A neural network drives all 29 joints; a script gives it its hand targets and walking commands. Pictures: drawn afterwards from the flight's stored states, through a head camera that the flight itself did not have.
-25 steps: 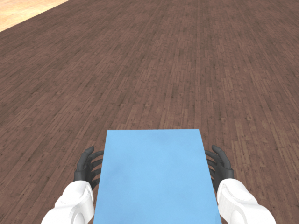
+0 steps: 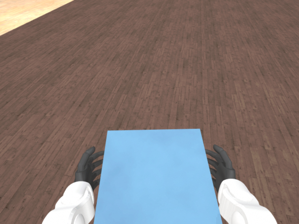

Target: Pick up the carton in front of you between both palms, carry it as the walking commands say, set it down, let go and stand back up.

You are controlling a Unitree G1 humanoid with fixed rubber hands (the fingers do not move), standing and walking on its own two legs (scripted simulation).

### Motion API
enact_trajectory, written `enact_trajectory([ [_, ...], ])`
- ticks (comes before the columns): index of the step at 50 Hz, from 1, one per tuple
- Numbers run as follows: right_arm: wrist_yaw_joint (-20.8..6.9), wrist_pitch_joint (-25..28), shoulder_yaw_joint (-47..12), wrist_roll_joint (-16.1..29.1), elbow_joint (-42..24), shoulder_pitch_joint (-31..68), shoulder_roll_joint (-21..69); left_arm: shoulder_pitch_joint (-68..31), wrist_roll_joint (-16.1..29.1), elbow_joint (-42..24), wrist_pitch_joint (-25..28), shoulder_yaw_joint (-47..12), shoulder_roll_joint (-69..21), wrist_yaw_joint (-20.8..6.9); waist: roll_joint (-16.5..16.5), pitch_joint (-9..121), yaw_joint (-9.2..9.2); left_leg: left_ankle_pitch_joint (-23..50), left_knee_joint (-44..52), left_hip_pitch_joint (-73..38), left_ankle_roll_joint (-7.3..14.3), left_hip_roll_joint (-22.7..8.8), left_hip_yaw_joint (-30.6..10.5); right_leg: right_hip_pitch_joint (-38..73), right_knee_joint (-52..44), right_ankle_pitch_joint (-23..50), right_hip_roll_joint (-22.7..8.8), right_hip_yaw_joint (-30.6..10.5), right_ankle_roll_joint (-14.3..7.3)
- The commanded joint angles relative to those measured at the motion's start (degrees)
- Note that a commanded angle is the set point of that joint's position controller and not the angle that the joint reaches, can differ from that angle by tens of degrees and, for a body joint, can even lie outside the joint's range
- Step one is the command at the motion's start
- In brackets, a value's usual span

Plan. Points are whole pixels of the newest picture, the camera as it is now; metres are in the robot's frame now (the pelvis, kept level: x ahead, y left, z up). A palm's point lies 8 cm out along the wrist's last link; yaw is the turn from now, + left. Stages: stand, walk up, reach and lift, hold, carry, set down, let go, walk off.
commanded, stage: carry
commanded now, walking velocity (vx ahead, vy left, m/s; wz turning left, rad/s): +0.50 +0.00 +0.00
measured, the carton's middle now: (154, 192) +0.23 +0.00 +0.03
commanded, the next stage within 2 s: none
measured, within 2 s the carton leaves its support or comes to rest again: neither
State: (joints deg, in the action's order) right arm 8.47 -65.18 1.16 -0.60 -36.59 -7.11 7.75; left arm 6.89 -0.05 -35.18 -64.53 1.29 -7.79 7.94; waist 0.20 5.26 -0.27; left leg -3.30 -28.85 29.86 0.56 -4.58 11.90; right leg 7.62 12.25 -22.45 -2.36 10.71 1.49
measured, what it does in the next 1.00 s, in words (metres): walks ahead: left foot, then right foot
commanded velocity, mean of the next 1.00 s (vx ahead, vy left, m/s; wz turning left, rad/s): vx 0.50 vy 0.00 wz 0.00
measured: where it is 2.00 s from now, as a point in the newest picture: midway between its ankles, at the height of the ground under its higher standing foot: (149, 115)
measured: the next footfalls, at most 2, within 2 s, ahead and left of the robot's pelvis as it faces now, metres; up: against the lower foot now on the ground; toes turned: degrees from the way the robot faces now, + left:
left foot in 0.02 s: +0.19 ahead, +0.11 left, +0.00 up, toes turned +11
right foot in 0.52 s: +0.54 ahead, -0.11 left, +0.00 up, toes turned -10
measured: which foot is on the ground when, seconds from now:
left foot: up 0.00-0.00, down 0.02-0.56, up 0.58-1.00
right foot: down 0.00-0.06, up 0.08-0.50, down 0.52-1.00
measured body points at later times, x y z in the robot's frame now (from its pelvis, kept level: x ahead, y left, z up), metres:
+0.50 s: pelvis +0.34 +0.00 +0.00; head +0.34 +0.00 +0.45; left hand +0.57 +0.16 +0.09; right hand +0.58 -0.15 +0.09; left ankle +0.16 +0.10 -0.73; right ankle +0.49 -0.11 -0.72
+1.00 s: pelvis +0.68 +0.00 +0.00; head +0.67 -0.01 +0.45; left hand +0.91 +0.15 +0.09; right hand +0.91 -0.16 +0.09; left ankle +0.83 +0.12 -0.71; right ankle +0.50 -0.10 -0.73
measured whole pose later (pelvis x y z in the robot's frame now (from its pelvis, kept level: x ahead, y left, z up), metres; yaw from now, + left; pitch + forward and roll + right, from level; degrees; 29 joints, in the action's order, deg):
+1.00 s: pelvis +0.68 +0.00 +0.00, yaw +0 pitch +3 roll +1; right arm 8.5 -65.3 1.0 -0.7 -36.9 -7.1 7.7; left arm 6.9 0.0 -35.3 -64.5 1.4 -7.8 7.9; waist -0.2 5.2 -0.2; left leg -2.2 -29.8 31.3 0.3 -4.9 11.2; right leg 7.4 10.5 -20.9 -1.7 10.4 0.8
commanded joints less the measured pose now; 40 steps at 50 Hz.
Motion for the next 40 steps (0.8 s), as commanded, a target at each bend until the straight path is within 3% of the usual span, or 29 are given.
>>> enact_trajectory([
  [1, -0.23, 0.02, -30.06, 9.65, -3.06, 15.46, 32.03, -16.59, 9.15, -5.84, -0.48, -30.29, -30.91, -0.08, 5.9, 6.66, 1.55, -4.81, 3.56, -21.22, 1.36, 5.67, 5.25, -6.7, 19.68, 48.27, -8.38, 3.92, -4.07],
  [2, -0.2, -0.13, -29.71, 9.25, -2.9, 14.82, 31.86, -17.16, 9.08, -6.19, -0.73, -30.46, -30.2, 0.12, 0.06, 10.71, 2.64, -10.25, 5.91, -32.7, 2.16, -1.15, -4.75, -16.05, 33.69, 36.84, -6.61, 3.18, -2.44],
  [3, -0.36, 0.05, -29.54, 9.44, -2.33, 15.48, 31.6, -17.16, 9.53, -7.78, -1.06, -30.74, -30.3, 0.01, -16.77, 16.75, 2.36, -18.58, 12.41, -45.33, 11.23, -17.75, -34.75, -34.36, 53.04, 18.21, 0.62, 0.8, 0.37],
  [4, -0.91, 0.08, -29.93, 9.79, -2.08, 14.65, 33.93, -17.43, 9.91, -7.33, -0.98, -31.85, -32.02, -0.34, -17.09, 14.7, 1.51, -6.52, 18.35, -43.81, 13.06, -20.64, -42.3, -41.98, 62.49, -3.19, 2.89, -7.05, -0.41],
  [5, -1.62, 0.39, -30.72, 10.96, -3.61, 16.92, 35.94, -18.54, 10.23, -6.35, -0.59, -32.56, -35.2, -0.8, -11.65, 13.97, 1.77, 3.59, 15.33, -42.15, 12.25, -19.46, -34.04, -43.46, 66.64, -2.22, -0.95, -11.3, -2.16],
  [6, -2.33, 0.91, -31.34, 11.1, -3.24, 17.56, 38.72, -19.11, 10.04, -5.52, -0.17, -32.85, -38.37, -1.39, -6.12, 14.08, 1.51, 10.8, 13.45, -39.25, 10.54, -18.05, -27.13, -43.27, 65.05, 0.48, -3.49, -11.45, -3.0],
  [7, -3.02, 1.52, -32.24, 11.37, -3.73, 19.3, 40.88, -19.25, 9.82, -4.66, 0.37, -32.97, -40.93, -1.94, -2.3, 12.41, 1.11, 11.68, 14.16, -34.83, 8.22, -16.38, -22.34, -41.96, 59.97, 3.39, -5.01, -11.44, -3.14],
  [8, -3.61, 2.01, -32.65, 11.35, -3.56, 20.39, 42.25, -19.73, 9.44, -3.98, 1.02, -33.15, -42.78, -2.36, -3.31, 11.96, 0.72, 7.66, 15.99, -31.58, 5.91, -14.62, -18.18, -39.71, 55.36, 5.89, -5.74, -10.74, -2.95],
  [9, -4.12, 2.39, -32.78, 11.45, -3.25, 20.16, 42.92, -19.47, 9.07, -3.34, 1.48, -33.38, -44.02, -2.59, -5.2, 11.87, 0.68, 5.13, 17.44, -30.39, 5.35, -13.43, -15.67, -38.72, 52.92, 8.01, -5.1, -9.08, -2.59],
  [13, -5.0, 3.09, -32.44, 11.49, -1.95, 17.66, 40.68, -17.12, 7.49, -1.99, 2.41, -33.53, -43.63, -2.04, -8.45, 8.52, 0.73, 4.88, 20.38, -32.08, 5.86, -11.22, -9.79, -43.16, 41.16, 12.6, -4.48, -5.25, -0.55],
  [19, -3.13, 2.02, -30.12, 10.34, -2.78, 16.21, 35.28, -17.89, 8.59, -4.68, 1.03, -33.18, -38.31, -0.69, -7.82, 1.77, 1.16, 9.07, 21.59, -33.37, 6.33, -9.18, -4.92, -44.24, 23.73, 19.28, -3.33, -1.03, -0.34],
  [23, -1.46, 0.76, -29.28, 9.56, -3.04, 15.79, 32.66, -17.98, 9.3, -5.26, -0.29, -31.91, -34.58, -0.21, -9.45, -0.92, 1.12, 18.43, 19.73, -36.29, 4.65, -10.0, -2.74, -39.17, 16.83, 21.53, -1.94, 1.13, -2.67],
  [25, -0.98, 0.27, -29.74, 9.52, -4.0, 16.44, 32.15, -16.93, 9.49, -4.56, -0.58, -31.03, -33.68, -0.08, -9.73, 2.77, 0.26, 30.05, 9.9, -36.21, 2.8, -9.31, 0.47, -28.77, 15.84, 18.57, 1.02, 3.7, -3.58],
  [26, -0.83, 0.03, -30.25, 9.49, -4.48, 16.84, 31.93, -15.96, 9.37, -3.9, -0.62, -30.65, -33.51, -0.02, -7.3, 6.17, -0.94, 31.13, -0.96, -33.45, 1.33, -6.83, 3.26, -18.98, 12.93, 16.7, 3.67, 6.01, -3.49],
  [27, -0.68, -0.08, -30.54, 9.61, -4.76, 17.71, 31.27, -15.82, 9.18, -4.19, -0.76, -30.29, -33.27, -0.08, -2.97, 10.41, -1.93, 21.45, -13.4, -25.16, 0.28, -4.92, 2.47, -7.3, 12.56, 12.07, -0.45, 0.46, -3.45],
  [28, -0.8, -0.38, -31.53, 10.17, -5.97, 17.46, 31.67, -16.25, 8.96, -3.53, -0.61, -29.87, -32.92, -0.25, 14.27, 15.4, -1.81, 5.11, -32.49, -7.08, -2.42, 1.41, 0.29, 5.36, 6.54, 1.52, -16.87, -28.4, -11.39],
  [29, -1.07, -0.34, -32.05, 10.41, -6.05, 18.13, 32.55, -15.44, 9.54, -2.79, -0.42, -30.1, -34.42, -0.61, 18.47, 14.29, -1.04, -22.05, -43.95, 1.63, -2.39, 5.98, -6.25, 6.1, -2.33, 13.83, -22.0, -41.03, -15.11],
  [30, -1.52, 0.06, -32.72, 10.67, -4.88, 18.15, 35.28, -16.73, 10.39, -4.53, -0.07, -30.76, -36.45, -1.26, 12.81, 14.13, -0.99, -22.62, -49.51, 4.2, -0.43, 2.32, -12.23, 4.98, 0.75, 24.66, -21.7, -33.24, -14.33],
  [31, -2.2, 0.61, -32.96, 10.62, -4.73, 18.86, 38.16, -17.41, 10.82, -4.77, 0.5, -31.67, -39.23, -1.95, 7.68, 14.36, -0.89, -20.02, -48.36, 4.92, 0.71, -0.27, -13.22, 2.77, 3.28, 32.56, -20.08, -26.61, -12.7],
  [32, -2.75, 1.14, -33.17, 10.39, -3.92, 19.24, 40.66, -18.32, 10.98, -4.83, 1.13, -32.28, -41.37, -2.59, 3.2, 13.36, -0.58, -16.93, -43.77, 3.93, 0.94, -2.27, -13.06, -0.96, 3.38, 35.16, -18.39, -21.73, -10.43],
  [33, -3.21, 1.73, -33.26, 10.06, -2.74, 19.37, 42.8, -19.65, 11.17, -4.73, 1.71, -32.82, -42.84, -3.12, 3.23, 12.95, -0.41, -14.45, -38.97, 2.19, 0.79, -3.36, -12.51, -3.6, 2.09, 31.61, -16.73, -18.01, -8.22],
  [34, -3.44, 2.3, -33.39, 9.57, -2.1, 18.87, 43.95, -19.76, 11.41, -4.57, 2.13, -33.31, -43.6, -3.62, 4.48, 13.13, -0.42, -12.22, -36.84, 0.86, 0.55, -2.62, -10.78, -5.17, 0.91, 29.19, -15.68, -15.36, -7.43],
  [37, -3.16, 3.28, -33.24, 7.65, -0.53, 15.66, 43.97, -17.72, 11.21, -4.27, 2.8, -33.59, -42.34, -4.46, 6.62, 10.45, -0.32, -8.56, -28.15, 2.81, -0.73, -1.94, -8.04, -6.14, -2.71, 23.76, -14.18, -11.48, -8.1],
  [40, -2.46, 3.18, -33.23, 7.31, -1.39, 16.26, 42.04, -16.77, 10.82, -4.23, 2.68, -32.9, -39.67, -4.35, 7.82, 6.6, -0.19, -3.88, -19.51, 7.02, -1.92, -2.21, -5.7, -4.73, -4.62, 23.79, -13.17, -8.66, -8.92],
])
